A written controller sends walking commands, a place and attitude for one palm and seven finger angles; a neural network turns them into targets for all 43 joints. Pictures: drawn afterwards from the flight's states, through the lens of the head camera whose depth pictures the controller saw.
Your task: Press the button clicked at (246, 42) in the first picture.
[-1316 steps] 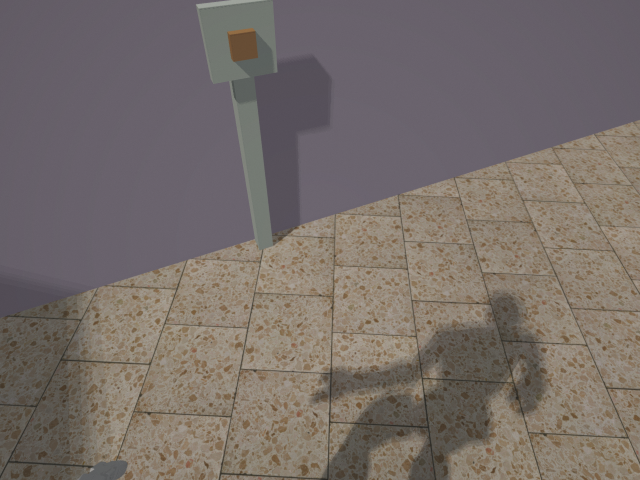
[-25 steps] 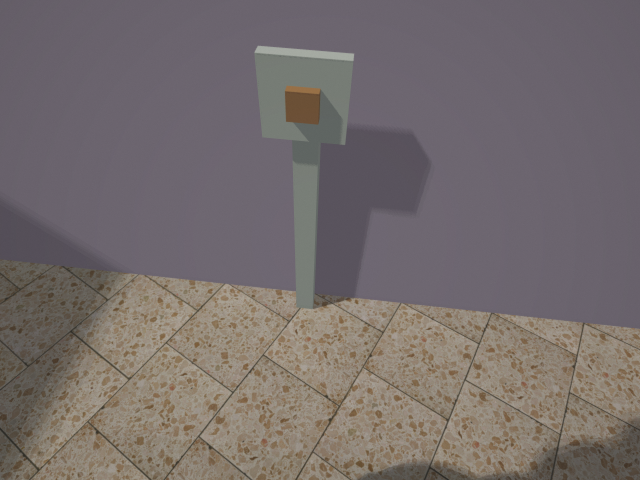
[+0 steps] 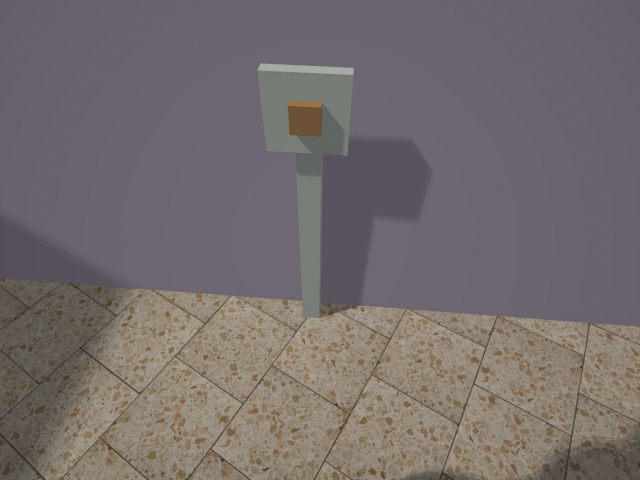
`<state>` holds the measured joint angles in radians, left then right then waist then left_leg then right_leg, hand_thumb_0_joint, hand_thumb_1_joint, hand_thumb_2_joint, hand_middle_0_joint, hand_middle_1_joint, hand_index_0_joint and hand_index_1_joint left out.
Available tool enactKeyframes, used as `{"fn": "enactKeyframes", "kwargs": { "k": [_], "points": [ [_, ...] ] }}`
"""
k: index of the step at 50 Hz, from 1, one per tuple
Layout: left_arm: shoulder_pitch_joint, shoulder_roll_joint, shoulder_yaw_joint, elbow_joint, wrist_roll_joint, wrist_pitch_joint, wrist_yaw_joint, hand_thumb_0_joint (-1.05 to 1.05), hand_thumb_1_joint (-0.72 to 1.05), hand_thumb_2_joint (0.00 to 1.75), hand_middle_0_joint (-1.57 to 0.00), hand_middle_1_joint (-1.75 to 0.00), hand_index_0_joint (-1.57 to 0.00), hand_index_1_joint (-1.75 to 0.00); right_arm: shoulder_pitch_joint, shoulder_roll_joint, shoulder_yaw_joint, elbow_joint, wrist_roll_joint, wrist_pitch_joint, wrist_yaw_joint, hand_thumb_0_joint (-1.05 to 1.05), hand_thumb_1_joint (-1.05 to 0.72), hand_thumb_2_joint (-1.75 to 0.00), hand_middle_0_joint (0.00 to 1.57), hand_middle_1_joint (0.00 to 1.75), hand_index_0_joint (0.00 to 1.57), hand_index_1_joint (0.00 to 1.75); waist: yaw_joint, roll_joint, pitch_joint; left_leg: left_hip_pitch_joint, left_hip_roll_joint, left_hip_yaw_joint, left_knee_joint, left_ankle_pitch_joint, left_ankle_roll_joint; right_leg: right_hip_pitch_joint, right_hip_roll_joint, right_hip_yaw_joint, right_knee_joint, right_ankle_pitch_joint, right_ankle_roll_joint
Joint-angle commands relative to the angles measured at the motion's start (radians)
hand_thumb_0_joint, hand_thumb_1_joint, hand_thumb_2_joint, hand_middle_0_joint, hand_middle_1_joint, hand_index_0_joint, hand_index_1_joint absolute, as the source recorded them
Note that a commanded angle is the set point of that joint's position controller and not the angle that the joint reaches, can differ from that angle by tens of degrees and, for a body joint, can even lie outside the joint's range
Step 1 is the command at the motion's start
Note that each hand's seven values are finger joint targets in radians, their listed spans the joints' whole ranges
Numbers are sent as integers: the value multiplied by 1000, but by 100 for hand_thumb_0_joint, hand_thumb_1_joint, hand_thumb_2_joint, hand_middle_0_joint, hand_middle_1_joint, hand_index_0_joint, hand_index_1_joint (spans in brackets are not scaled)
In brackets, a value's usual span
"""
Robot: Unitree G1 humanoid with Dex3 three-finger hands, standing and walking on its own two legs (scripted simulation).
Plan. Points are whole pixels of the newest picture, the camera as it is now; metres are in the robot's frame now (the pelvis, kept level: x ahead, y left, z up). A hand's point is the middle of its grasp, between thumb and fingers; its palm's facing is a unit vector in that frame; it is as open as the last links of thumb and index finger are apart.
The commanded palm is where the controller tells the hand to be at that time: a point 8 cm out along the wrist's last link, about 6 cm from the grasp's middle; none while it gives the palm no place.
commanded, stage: let the arm hang, fingers relaxed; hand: left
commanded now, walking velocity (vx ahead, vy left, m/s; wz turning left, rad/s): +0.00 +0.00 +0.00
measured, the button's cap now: (305, 118) +0.75 +0.07 +0.06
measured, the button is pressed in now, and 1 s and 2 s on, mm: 0 0 0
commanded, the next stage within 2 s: stand and wait in 0.22 s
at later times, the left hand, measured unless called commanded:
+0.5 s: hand out of the picture -0.02 +0.16 -0.18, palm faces +0.03 -0.98 -0.17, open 7.4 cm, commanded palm none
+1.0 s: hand out of the picture +0.01 +0.15 -0.18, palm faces +0.03 -0.98 -0.17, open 7.4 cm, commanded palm none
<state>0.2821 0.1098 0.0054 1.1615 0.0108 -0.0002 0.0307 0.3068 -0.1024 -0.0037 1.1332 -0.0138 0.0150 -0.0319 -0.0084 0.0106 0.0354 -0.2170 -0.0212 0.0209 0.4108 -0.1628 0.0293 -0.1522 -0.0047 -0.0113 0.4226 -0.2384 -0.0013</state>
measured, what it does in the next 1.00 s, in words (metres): stands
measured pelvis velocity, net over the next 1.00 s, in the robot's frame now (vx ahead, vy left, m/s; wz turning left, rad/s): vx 0.01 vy -0.01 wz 0.00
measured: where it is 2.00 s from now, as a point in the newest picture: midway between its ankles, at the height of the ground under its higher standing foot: outside the picture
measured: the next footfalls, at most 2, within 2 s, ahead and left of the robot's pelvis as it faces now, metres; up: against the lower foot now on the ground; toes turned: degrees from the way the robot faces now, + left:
none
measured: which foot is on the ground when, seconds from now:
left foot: down 0.00-1.00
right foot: down 0.00-1.00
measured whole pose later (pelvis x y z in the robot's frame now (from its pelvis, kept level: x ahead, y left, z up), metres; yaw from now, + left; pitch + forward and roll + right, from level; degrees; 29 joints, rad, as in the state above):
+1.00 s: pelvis +0.01 -0.01 +0.00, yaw +0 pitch -2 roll +0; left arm 0.26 0.13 0.01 1.16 0.01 -0.01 0.03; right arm 0.27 -0.12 -0.01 1.14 -0.01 0.01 -0.03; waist -0.01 0.00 0.06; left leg -0.20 -0.01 0.02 0.40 -0.18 0.01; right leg -0.13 0.01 -0.01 0.40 -0.24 -0.01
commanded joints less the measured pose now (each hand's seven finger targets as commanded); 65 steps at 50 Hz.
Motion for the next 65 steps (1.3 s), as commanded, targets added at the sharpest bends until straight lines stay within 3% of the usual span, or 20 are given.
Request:
{"fn": "enactKeyframes", "kwargs": {
  "k": [1,27,35,41,43,47,57,65],
  "points": [
    [94,100,21,-17,0,-4,12,0,90,90,-20,-30,-20,-30,78,-93,-20,-19,-6,-13,-11,0,-90,-90,20,30,20,30,5,5,77,-25,113,-113,-110,-98,11,-76,-74,59,-92,-25,-47],
    [88,110,21,-15,-2,-14,12,0,90,90,-20,-30,-20,-30,64,-99,-21,-14,-3,-13,-11,0,-90,-90,20,30,20,30,-1,-9,52,29,112,-90,-73,-7,4,-75,-83,75,-112,12,-46],
    [80,110,18,-15,-3,-13,12,0,90,90,-20,-30,-20,-30,48,-101,-20,-10,-3,-9,-9,0,-90,-90,20,30,20,30,-3,-4,81,27,112,-86,-76,-27,-1,-95,-84,77,-123,-15,-45],
    [73,114,20,-19,-4,-17,12,0,90,90,-20,-30,-20,-30,41,-106,-19,-8,-3,-16,-11,0,-90,-90,20,30,20,30,0,-17,43,49,116,-88,-65,53,1,-60,-86,75,-114,53,-43],
    [70,115,21,-19,-4,-17,12,0,90,90,-20,-30,-20,-30,38,-109,-19,-7,-3,-17,-12,0,-90,-90,20,30,20,30,0,3,33,57,117,-89,-66,70,1,-50,-86,73,-112,68,-43],
    [62,118,21,-19,-4,-15,11,0,90,90,-20,-30,-20,-30,35,-109,-17,-4,-3,-15,-12,0,-90,-90,20,30,20,30,1,0,64,38,117,-90,-78,35,-2,-57,-85,71,-120,38,-43],
    [54,127,22,-21,-4,-18,10,0,90,90,-20,-30,-20,-30,24,-121,-19,-4,-2,-20,-13,0,-90,-90,20,30,20,30,1,-2,29,69,120,-92,-72,88,1,-34,-88,71,-115,85,-42],
    [49,133,21,-18,-4,-17,10,0,90,90,-20,-30,-20,-30,13,-128,-18,-1,-2,-18,-13,0,-90,-90,20,30,20,30,0,-9,47,69,122,-89,-79,68,-1,-43,-88,72,-126,64,-42]
  ]
}}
